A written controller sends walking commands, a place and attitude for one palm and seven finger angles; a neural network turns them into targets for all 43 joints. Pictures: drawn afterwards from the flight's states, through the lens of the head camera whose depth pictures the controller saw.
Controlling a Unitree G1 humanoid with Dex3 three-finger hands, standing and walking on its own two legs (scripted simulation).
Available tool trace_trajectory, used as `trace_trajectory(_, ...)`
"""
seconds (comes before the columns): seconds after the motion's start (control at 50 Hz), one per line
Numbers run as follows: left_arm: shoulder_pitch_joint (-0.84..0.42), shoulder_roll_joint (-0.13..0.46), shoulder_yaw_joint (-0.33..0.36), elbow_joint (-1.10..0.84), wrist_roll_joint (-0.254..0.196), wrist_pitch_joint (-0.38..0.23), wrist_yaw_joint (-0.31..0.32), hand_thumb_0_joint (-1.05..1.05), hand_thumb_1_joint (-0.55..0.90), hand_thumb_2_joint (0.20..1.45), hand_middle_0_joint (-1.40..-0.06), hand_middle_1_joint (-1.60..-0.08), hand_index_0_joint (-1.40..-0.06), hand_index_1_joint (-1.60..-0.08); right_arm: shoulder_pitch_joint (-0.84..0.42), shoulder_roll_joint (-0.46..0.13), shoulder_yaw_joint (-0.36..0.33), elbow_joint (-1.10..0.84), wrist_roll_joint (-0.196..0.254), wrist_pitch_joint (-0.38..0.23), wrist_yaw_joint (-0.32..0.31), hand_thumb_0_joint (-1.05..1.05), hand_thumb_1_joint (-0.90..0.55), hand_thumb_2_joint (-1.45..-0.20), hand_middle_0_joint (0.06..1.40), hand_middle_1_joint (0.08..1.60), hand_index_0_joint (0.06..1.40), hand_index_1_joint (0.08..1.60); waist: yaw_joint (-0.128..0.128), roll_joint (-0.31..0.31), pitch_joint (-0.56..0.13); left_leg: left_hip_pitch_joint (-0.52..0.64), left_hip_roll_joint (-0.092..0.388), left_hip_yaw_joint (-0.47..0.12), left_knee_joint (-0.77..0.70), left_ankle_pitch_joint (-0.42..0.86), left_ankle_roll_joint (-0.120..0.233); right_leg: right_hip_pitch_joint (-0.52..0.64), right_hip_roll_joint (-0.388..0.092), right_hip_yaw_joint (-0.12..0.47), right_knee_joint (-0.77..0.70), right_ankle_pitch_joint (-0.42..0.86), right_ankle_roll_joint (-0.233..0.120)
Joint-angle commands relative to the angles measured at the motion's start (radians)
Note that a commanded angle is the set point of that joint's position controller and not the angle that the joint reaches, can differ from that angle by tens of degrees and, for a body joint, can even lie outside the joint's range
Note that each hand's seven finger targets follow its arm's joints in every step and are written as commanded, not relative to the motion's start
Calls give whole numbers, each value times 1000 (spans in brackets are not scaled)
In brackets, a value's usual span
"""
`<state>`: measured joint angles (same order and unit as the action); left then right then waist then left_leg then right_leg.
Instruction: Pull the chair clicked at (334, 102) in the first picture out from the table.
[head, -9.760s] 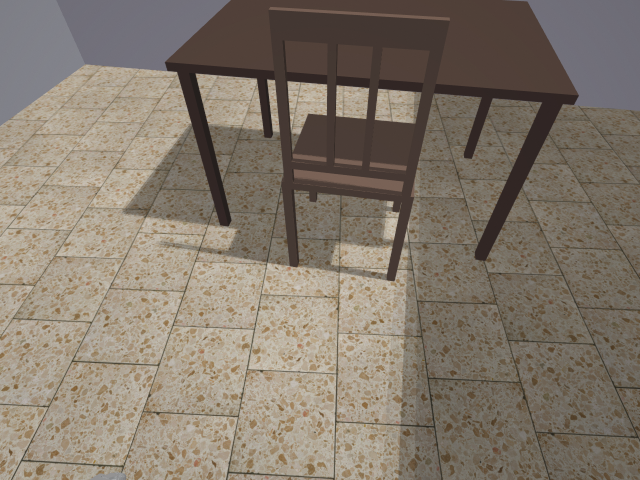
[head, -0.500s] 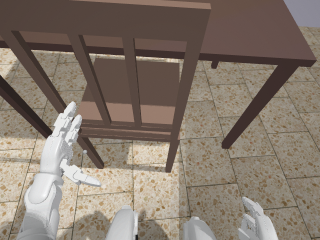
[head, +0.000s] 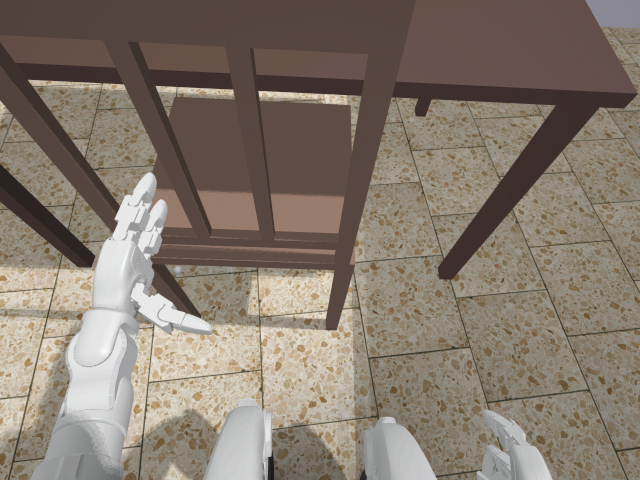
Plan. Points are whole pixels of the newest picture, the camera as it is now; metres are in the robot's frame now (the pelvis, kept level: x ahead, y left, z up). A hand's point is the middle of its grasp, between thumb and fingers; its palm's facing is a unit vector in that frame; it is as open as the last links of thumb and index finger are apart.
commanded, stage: aim the fingers beside a spindle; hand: left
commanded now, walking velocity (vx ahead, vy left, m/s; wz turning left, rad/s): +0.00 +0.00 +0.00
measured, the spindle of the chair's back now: (174, 164) +0.50 +0.20 +0.05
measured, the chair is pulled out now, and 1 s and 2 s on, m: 0.00 0.00 -0.01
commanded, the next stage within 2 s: push the fingers through the gap in 0.50 s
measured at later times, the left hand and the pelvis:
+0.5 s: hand (188, 276) +0.35 +0.16 +0.03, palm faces -0.04 -1.00 -0.06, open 16.9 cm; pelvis +0.00 -0.01 +0.00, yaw +0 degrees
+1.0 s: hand (184, 253) +0.38 +0.17 +0.03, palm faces -0.03 -1.00 -0.06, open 16.9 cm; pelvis +0.00 -0.01 +0.00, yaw +0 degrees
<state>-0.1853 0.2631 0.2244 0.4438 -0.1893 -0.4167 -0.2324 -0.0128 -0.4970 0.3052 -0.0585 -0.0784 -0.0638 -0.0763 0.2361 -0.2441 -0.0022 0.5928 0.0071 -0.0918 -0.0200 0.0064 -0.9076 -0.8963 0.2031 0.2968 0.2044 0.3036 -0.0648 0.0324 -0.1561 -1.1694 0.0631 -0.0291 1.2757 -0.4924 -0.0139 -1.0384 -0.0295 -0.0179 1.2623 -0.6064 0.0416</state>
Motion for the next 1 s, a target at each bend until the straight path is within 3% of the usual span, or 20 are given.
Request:
trace_trajectory(0.0,-173,140,43,-235,-18,-76,11,0,-500,300,-60,-80,-60,-80,28,-155,-69,-122,2,-31,-4,0,-900,-900,200,300,200,300,6,32,-396,426,-33,-7,-154,273,26,87,39,-41,-175,303,-65)
trace_trajectory(0.04,-153,154,56,-261,-16,-84,17,0,-500,300,-60,-80,-60,-80,26,-154,-69,-126,1,-32,-3,0,-900,-900,200,300,200,300,12,34,-406,434,-32,-9,-157,284,26,97,40,-40,-173,309,-66)
trace_trajectory(0.08,-140,121,30,-239,-17,-80,20,0,-500,300,-60,-80,-60,-80,25,-150,-68,-121,1,-30,-2,0,-900,-900,200,300,200,300,-1,15,-376,419,-33,-8,-155,265,28,85,40,-42,-180,299,-63)
trace_trajectory(0.12,-169,150,53,-226,-12,-87,23,0,-500,300,-60,-80,-60,-80,27,-154,-68,-114,2,-31,-6,0,-900,-900,200,300,200,300,-2,17,-357,391,-34,-5,-146,237,30,74,42,-38,-177,278,-64)
trace_trajectory(0.18,-200,121,22,-220,-8,-91,20,0,-500,300,-60,-80,-60,-80,23,-153,-68,-112,1,-32,-7,0,-900,-900,200,300,200,300,-9,25,-352,402,-35,-7,-147,218,28,51,39,-39,-178,255,-65)
trace_trajectory(0.26,-212,115,9,-232,-5,-93,21,0,-500,300,-60,-80,-60,-80,25,-154,-68,-114,1,-33,-9,0,-900,-900,200,300,200,300,-8,34,-383,429,-34,-12,-144,239,28,48,39,-40,-173,265,-66)
trace_trajectory(0.34,-173,141,37,-232,-5,-85,25,0,-500,300,-60,-80,-60,-80,22,-154,-68,-121,2,-29,-6,0,-900,-900,200,300,200,300,7,25,-391,417,-36,-5,-144,254,29,78,39,-36,-175,290,-67)
trace_trajectory(0.38,-159,111,12,-242,-5,-82,26,0,-500,300,-60,-80,-60,-80,16,-149,-67,-127,1,-26,-2,0,-900,-900,200,300,200,300,7,27,-389,422,-37,-7,-147,257,28,77,38,-38,-172,292,-67)
trace_trajectory(0.44,-135,127,31,-259,-9,-82,32,0,-500,300,-60,-80,-60,-80,14,-146,-65,-135,0,-22,0,0,-900,-900,200,300,200,300,11,21,-393,406,-41,4,-142,263,32,103,38,-31,-176,315,-64)
trace_trajectory(0.48,-112,160,76,-242,-17,-84,32,0,-500,300,-60,-80,-60,-80,12,-147,-65,-134,1,-18,-2,0,-900,-900,200,300,200,300,16,-17,-377,368,-42,11,-138,248,33,127,40,-25,-179,323,-62)
trace_trajectory(0.5,-112,160,74,-245,-15,-90,29,0,-500,300,-60,-80,-60,-80,10,-146,-64,-134,2,-19,-1,0,-900,-900,200,300,200,300,19,1,-372,366,-43,10,-141,242,31,123,40,-24,-177,315,-64)
trace_trajectory(0.54,-117,139,51,-264,-19,-97,19,0,-500,300,-60,-80,-60,-80,7,-144,-64,-136,2,-23,-1,0,-900,-900,200,300,200,300,7,-2,-373,371,-42,12,-136,238,34,120,40,-26,-182,312,-61)
trace_trajectory(0.56,-108,161,72,-253,-23,-100,15,0,-500,300,-60,-80,-60,-80,8,-149,-66,-131,2,-24,-5,0,-900,-900,200,300,200,300,9,-5,-361,361,-42,12,-136,231,33,121,42,-21,-184,309,-63)
trace_trajectory(0.58,-112,128,40,-263,-26,-102,6,0,-500,300,-60,-80,-60,-80,5,-145,-65,-132,3,-28,-5,0,-900,-900,200,300,200,300,2,5,-362,369,-43,13,-135,230,35,112,41,-22,-185,306,-61)
trace_trajectory(0.68,-267,122,9,-207,-19,-103,-13,0,-500,300,-60,-80,-60,-80,15,-155,-64,-98,3,-40,-20,0,-900,-900,200,300,200,300,-30,14,-335,360,-41,1,-118,174,36,40,42,-24,-188,233,-62)
trace_trajectory(0.76,-330,177,50,-171,-14,-94,-8,0,-500,300,-60,-80,-60,-80,24,-162,-64,-84,1,-40,-27,0,-900,-900,200,300,200,300,-19,29,-373,380,-39,-2,-118,194,35,48,41,-22,-184,242,-66)
trace_trajectory(0.84,-321,187,68,-134,-6,-77,-3,0,-500,300,-60,-80,-60,-80,34,-160,-61,-89,0,-32,-19,0,-900,-900,200,300,200,300,2,59,-410,412,-39,-5,-128,241,29,61,42,-28,-175,272,-71)
trace_trajectory(0.86,-337,188,73,-125,-10,-73,1,0,-500,300,-60,-80,-60,-80,35,-160,-62,-87,-2,-28,-17,0,-900,-900,200,300,200,300,-5,30,-413,401,-38,-5,-126,243,31,69,41,-28,-175,283,-67)
trace_trajectory(0.9,-337,188,74,-107,-4,-66,7,0,-500,300,-60,-80,-60,-80,41,-159,-61,-91,-2,-21,-12,0,-900,-900,200,300,200,300,0,49,-410,401,-37,-3,-132,245,27,65,42,-30,-173,283,-68)
trace_trajectory(0.98,-416,170,53,-85,6,-76,18,0,-500,300,-60,-80,-60,-80,57,-160,-64,-79,-3,-12,-7,0,-900,-900,200,300,200,300,-24,32,-399,406,-35,-8,-129,237,28,39,44,-32,-177,269,-66)
